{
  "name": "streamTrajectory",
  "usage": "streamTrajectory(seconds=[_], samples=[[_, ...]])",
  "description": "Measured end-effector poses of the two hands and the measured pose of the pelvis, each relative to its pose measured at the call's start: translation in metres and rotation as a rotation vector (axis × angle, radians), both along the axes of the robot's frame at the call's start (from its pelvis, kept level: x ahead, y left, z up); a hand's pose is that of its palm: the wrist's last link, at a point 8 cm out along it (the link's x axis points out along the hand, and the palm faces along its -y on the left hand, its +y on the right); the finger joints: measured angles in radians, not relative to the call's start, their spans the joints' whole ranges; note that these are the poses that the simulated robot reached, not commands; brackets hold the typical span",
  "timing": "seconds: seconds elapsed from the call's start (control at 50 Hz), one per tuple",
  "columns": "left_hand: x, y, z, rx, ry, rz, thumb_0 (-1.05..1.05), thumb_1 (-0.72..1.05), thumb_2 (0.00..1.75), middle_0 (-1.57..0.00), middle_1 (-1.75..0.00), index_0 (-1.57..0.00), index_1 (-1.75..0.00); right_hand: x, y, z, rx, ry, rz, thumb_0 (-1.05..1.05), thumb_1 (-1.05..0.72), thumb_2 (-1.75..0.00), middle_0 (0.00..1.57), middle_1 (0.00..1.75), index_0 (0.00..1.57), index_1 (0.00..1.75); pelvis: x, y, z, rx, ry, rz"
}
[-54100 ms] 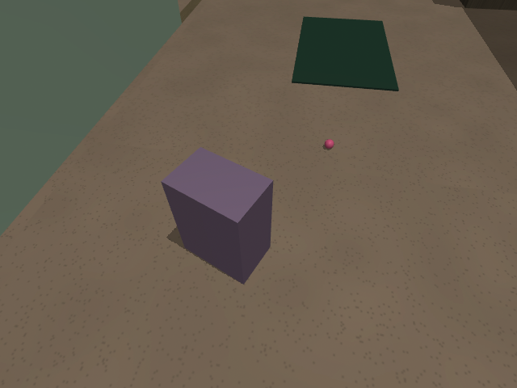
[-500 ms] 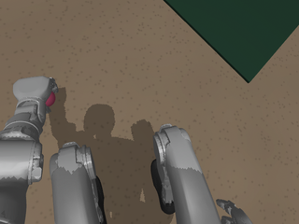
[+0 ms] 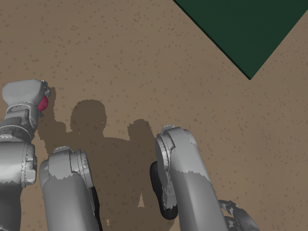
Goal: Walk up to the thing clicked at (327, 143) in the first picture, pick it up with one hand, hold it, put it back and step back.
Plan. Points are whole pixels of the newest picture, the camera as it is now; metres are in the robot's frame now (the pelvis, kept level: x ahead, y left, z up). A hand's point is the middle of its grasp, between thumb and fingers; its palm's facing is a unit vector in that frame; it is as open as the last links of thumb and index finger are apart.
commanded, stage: lower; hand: left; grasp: from above
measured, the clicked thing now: (37, 102) +0.47 +0.25 -0.21
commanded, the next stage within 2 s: rest in 0.04 s
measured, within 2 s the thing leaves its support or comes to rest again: rests again in 1.28 s
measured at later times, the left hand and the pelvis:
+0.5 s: hand (43, 105) +0.46 +0.24 -0.24, palm faces -0.47 -0.09 -0.88, open 7.7 cm; pelvis +0.01 +0.00 -0.02, yaw -2 degrees
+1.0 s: hand (43, 108) +0.46 +0.24 -0.26, palm faces -0.47 -0.10 -0.88, open 7.6 cm; pelvis +0.01 +0.01 -0.03, yaw -5 degrees
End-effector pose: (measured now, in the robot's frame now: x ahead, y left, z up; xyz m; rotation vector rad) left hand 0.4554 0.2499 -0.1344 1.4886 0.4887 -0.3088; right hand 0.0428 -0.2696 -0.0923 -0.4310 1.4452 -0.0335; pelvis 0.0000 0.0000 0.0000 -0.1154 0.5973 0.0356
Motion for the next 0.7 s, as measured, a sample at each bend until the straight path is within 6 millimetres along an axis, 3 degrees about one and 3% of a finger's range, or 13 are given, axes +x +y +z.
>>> streamTrajectory(seconds=[0.4, 0.7], samples=[[0.012, -0.005, -0.042, 0.004, -0.005, 0.010, 0.02, 0.30, 0.35, -0.93, -0.53, -0.87, -0.46, -0.015, 0.012, -0.010, 0.064, 0.068, 0.039, 0.00, -0.91, -0.89, 0.20, 0.30, 0.20, 0.30, 0.006, 0.003, -0.017, -0.023, -0.013, -0.018], [0.010, -0.004, -0.061, -0.026, -0.026, 0.012, 0.02, 0.31, 0.35, -0.92, -0.53, -0.86, -0.46, -0.018, 0.011, -0.004, 0.073, 0.080, 0.077, 0.00, -0.91, -0.90, 0.20, 0.30, 0.20, 0.30, 0.007, 0.005, -0.023, -0.046, -0.041, -0.033]])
